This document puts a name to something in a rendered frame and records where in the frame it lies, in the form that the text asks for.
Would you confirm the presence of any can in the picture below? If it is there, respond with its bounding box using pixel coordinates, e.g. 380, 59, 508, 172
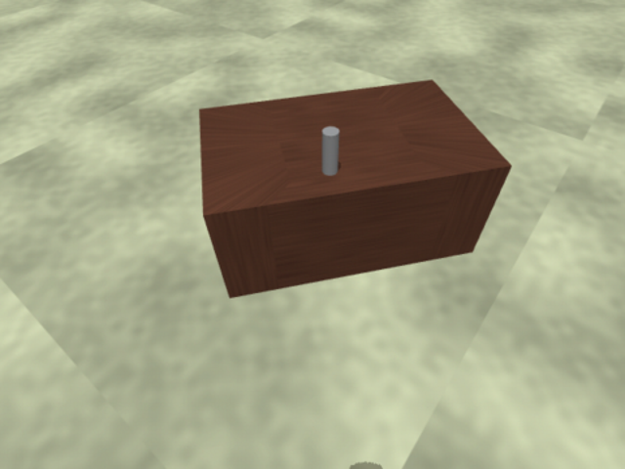
322, 126, 340, 176

